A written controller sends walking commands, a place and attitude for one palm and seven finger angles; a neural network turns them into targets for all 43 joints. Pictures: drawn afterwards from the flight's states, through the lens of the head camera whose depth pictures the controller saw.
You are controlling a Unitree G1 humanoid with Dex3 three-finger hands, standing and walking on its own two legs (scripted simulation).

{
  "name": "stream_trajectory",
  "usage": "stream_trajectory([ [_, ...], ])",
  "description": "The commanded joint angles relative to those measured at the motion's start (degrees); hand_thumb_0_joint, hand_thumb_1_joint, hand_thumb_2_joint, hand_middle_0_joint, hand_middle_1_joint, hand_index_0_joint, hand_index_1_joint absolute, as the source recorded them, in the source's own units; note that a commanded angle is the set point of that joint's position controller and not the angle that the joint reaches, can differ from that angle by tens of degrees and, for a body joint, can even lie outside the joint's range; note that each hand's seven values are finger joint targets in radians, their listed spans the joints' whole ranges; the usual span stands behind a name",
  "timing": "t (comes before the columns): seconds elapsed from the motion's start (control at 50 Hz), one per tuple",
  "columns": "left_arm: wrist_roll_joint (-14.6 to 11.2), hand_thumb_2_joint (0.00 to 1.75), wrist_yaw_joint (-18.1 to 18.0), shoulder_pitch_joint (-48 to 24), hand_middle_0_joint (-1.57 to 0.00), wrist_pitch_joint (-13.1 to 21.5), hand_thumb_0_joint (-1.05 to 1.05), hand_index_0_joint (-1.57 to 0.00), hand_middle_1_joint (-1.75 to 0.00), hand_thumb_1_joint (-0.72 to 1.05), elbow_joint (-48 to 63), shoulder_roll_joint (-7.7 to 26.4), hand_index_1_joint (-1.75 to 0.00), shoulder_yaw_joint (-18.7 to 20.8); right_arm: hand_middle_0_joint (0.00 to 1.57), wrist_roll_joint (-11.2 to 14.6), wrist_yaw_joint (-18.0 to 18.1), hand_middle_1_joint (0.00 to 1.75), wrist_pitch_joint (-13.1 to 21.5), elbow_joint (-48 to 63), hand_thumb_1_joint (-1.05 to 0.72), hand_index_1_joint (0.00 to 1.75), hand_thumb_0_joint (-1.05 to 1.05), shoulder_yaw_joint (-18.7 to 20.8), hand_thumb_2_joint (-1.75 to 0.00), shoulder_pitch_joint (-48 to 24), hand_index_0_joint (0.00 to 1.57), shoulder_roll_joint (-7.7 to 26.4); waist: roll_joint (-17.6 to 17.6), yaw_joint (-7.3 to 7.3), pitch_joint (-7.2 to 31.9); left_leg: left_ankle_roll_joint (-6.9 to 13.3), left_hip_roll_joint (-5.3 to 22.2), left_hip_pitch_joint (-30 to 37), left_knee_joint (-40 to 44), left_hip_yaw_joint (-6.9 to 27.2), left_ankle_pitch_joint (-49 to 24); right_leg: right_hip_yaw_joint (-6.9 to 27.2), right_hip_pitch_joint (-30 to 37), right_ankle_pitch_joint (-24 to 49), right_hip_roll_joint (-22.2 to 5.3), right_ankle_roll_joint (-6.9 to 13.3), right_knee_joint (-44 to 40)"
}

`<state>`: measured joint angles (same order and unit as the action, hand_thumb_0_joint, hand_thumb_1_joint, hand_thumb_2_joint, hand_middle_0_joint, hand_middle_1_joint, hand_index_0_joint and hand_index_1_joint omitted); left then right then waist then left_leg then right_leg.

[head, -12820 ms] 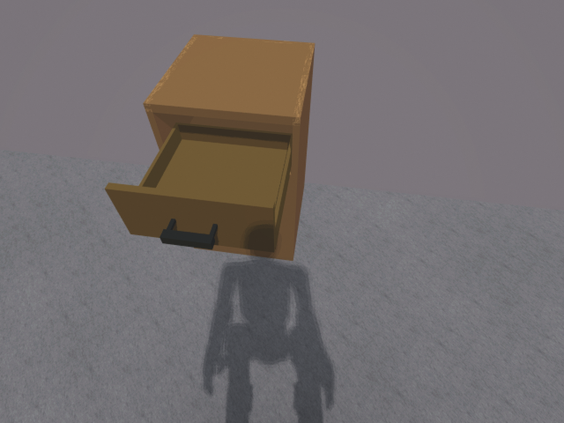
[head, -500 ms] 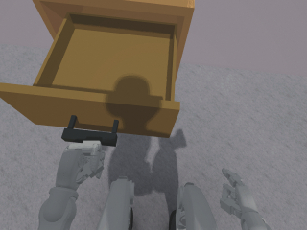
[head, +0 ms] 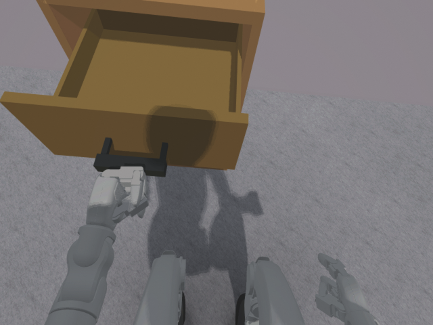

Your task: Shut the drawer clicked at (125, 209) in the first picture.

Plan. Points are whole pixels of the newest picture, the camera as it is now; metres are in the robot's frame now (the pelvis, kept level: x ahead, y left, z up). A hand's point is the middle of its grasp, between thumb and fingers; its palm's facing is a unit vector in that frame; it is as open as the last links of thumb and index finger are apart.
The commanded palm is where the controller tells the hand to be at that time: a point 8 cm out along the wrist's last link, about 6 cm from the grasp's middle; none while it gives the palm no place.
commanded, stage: push the drawer shut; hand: left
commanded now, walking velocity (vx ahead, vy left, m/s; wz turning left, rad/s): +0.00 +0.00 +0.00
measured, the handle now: (134, 155) +0.41 +0.17 +0.01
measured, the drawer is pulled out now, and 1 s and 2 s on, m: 0.24 0.11 0.00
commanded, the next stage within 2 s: none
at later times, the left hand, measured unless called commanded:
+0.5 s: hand (151, 165) +0.39 +0.14 +0.01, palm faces -0.08 -1.00 -0.05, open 3.1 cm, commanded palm +0.39 +0.19 +0.01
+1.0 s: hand (152, 135) +0.46 +0.15 +0.00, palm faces -0.08 -1.00 -0.05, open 2.9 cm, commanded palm +0.45 +0.19 +0.01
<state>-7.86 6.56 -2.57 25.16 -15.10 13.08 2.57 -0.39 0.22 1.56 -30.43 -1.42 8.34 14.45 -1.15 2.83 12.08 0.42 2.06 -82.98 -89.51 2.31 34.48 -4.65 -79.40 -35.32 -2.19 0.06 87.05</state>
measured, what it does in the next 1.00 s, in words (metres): stands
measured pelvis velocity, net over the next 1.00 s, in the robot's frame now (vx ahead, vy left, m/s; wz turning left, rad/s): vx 0.00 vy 0.00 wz -0.02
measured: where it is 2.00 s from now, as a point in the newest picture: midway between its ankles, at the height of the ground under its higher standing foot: outside the picture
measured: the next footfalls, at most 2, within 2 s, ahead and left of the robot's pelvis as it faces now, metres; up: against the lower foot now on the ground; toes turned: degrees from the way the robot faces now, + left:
none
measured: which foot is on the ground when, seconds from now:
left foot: down 0.00-1.00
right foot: down 0.00-1.00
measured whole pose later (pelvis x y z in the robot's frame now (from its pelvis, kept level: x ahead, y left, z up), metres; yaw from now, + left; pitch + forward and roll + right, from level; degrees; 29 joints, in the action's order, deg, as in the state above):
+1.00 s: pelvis +0.00 +0.00 +0.00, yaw -1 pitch +31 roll -4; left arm -5.7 8.4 -34.3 28.2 -45.2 17.8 12.9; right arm -1.3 -0.1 -1.9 -33.9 -2.0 11.4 14.9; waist -1.6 7.2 10.5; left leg 0.9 2.5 -86.9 -89.7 1.5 33.9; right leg -3.7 -83.7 -34.2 -1.6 -0.5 87.1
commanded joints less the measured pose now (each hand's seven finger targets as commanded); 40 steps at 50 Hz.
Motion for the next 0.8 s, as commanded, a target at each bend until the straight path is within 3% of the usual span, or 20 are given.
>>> stream_trajectory([
  [0.0,-0.61,0.9,-1.28,-14.38,-1.4,4.49,0.0,-1.4,-1.6,0.9,10.41,5.31,-1.6,4.2,0.2,0.32,0.85,0.3,1.88,6.48,-0.9,0.3,0.0,3.8,-0.9,0.87,0.2,8.77,-2.83,1.34,22.84,0.53,-1.75,21.23,13.0,1.6,-9.01,1.33,10.24,7.62,2.14,1.96,-12.59],
  [0.12,0.11,0.9,-1.56,-20.89,-1.4,5.17,0.0,-1.4,-1.6,0.9,6.29,4.7,-1.6,3.57,0.2,0.15,0.89,0.3,1.18,5.48,-0.9,0.3,0.0,3.79,-0.9,1.49,0.2,8.97,-2.86,2.43,23.19,0.55,-1.8,21.55,12.67,1.59,-8.72,1.37,9.23,7.69,2.07,1.86,-12.65],
  [0.16,0.17,0.9,-1.7,-21.98,-1.4,5.44,0.0,-1.4,-1.6,0.9,5.56,6.18,-1.6,4.99,0.2,0.12,0.98,0.3,1.07,5.25,-0.9,0.3,0.0,3.81,-0.9,2.09,0.2,9.15,-3.15,2.1,23.85,0.48,-1.77,21.8,12.61,1.79,-9.89,1.36,9.37,8.36,2.16,1.96,-12.13],
  [0.2,0.47,0.9,-1.59,-24.07,-1.4,5.23,0.0,-1.4,-1.6,0.9,4.19,4.52,-1.6,3.44,0.2,0.12,0.88,0.3,0.68,5.19,-0.9,0.3,0.0,3.91,-0.9,2.12,0.2,9.22,-2.92,2.83,24.37,0.5,-1.69,22.6,12.62,1.79,-10.01,1.28,8.9,8.67,2.0,1.79,-12.32],
  [0.38,0.44,0.9,-1.6,-30.83,-1.4,5.04,0.0,-1.4,-1.6,0.9,-0.23,7.57,-1.6,6.78,0.2,0.09,1.04,0.3,-0.28,4.04,-0.9,0.3,0.0,3.8,-0.9,3.69,0.2,9.35,-3.59,2.88,27.0,0.39,-1.6,23.24,12.31,1.59,-13.18,1.62,10.67,11.18,2.17,1.72,-12.29],
  [0.42,0.22,0.9,-1.47,-32.04,-1.4,5.06,0.0,-1.4,-1.6,0.9,-1.09,6.64,-1.6,6.23,0.2,0.06,0.92,0.3,-0.5,3.87,-0.9,0.3,0.0,3.81,-0.9,3.98,0.2,9.18,-3.39,3.19,27.42,0.42,-1.6,23.37,12.29,1.47,-13.63,1.73,11.15,11.57,2.16,1.63,-12.54],
  [0.52,0.19,0.9,-1.27,-35.91,-1.4,5.62,0.0,-1.4,-1.6,0.9,-6.29,9.28,-1.6,9.18,0.2,0.1,1.08,0.3,-0.95,3.18,-0.9,0.3,0.0,3.55,-0.9,4.45,0.2,9.09,-1.42,3.88,24.99,0.72,-1.72,18.75,11.62,0.57,-11.05,2.54,12.46,10.22,2.41,1.31,-13.22],
  [0.54,0.18,0.9,-1.15,-37.77,-1.4,5.94,0.0,-1.4,-1.6,0.9,-6.81,9.55,-1.6,9.38,0.2,0.01,1.14,0.3,-0.85,2.98,-0.9,0.3,0.0,3.5,-0.9,4.61,0.2,9.05,-1.78,4.15,25.24,0.82,-1.82,18.12,11.32,0.37,-10.55,2.84,12.69,9.91,2.44,1.28,-13.3],
  [0.58,0.38,0.9,-1.01,-37.83,-1.4,6.41,0.0,-1.4,-1.6,0.9,-8.1,10.79,-1.6,10.83,0.2,-0.09,1.09,0.3,-0.91,2.96,-0.9,0.3,0.0,3.45,-0.9,5.13,0.2,9.18,-3.72,3.31,26.37,0.52,-1.82,19.72,11.84,0.57,-11.71,2.46,12.24,10.44,2.51,1.58,-12.74],
  [0.62,0.06,0.9,-0.86,-39.92,-1.4,6.61,0.0,-1.4,-1.6,0.9,-8.25,10.18,-1.6,10.43,0.2,-0.15,1.05,0.3,-1.03,2.68,-0.9,0.3,0.0,3.65,-0.9,5.44,0.2,9.18,-3.31,4.08,27.75,0.65,-1.7,20.29,11.23,0.45,-12.93,2.62,12.29,11.68,2.45,1.36,-12.71],
  [0.68,0.13,0.9,-0.5,-42.46,-1.4,6.7,0.0,-1.4,-1.6,0.9,-10.33,12.43,-1.6,12.33,0.2,-0.2,1.08,0.3,-1.22,2.3,-0.9,0.3,0.0,3.5,-0.9,6.24,0.2,9.48,-3.49,4.24,27.95,0.64,-1.61,19.71,11.02,0.51,-13.64,2.64,12.28,12.3,2.48,1.36,-12.25],
  [0.7,0.12,0.9,-0.28,-42.5,-1.4,6.49,0.0,-1.4,-1.6,0.9,-11.25,11.31,-1.6,11.48,0.2,-0.18,0.95,0.3,-1.31,2.24,-0.9,0.3,0.0,3.54,-0.9,6.4,0.2,9.25,-4.21,4.41,27.53,0.65,-1.62,20.08,11.1,0.37,-14.03,2.71,12.19,12.66,2.54,1.36,-12.53],
  [0.74,0.11,0.9,-0.08,-43.42,-1.4,6.4,0.0,-1.4,-1.6,0.9,-12.86,12.38,-1.6,12.63,0.2,-0.16,0.92,0.3,-1.54,2.03,-0.9,0.3,0.0,3.54,-0.9,6.83,0.2,9.51,-3.2,4.56,27.53,0.64,-1.6,19.31,11.04,0.36,-13.61,2.68,12.42,12.38,2.59,1.33,-12.6],
  [0.78,0.11,0.9,0.26,-46.03,-1.4,6.6,0.0,-1.4,-1.6,0.9,-13.56,13.26,-1.6,13.16,0.2,-0.32,0.87,0.3,-1.51,1.66,-0.9,0.3,0.0,3.41,-0.9,7.31,0.2,9.65,-4.47,4.93,28.37,0.69,-1.51,20.09,10.81,0.66,-14.24,2.5,11.38,12.75,2.69,1.31,-12.01],
])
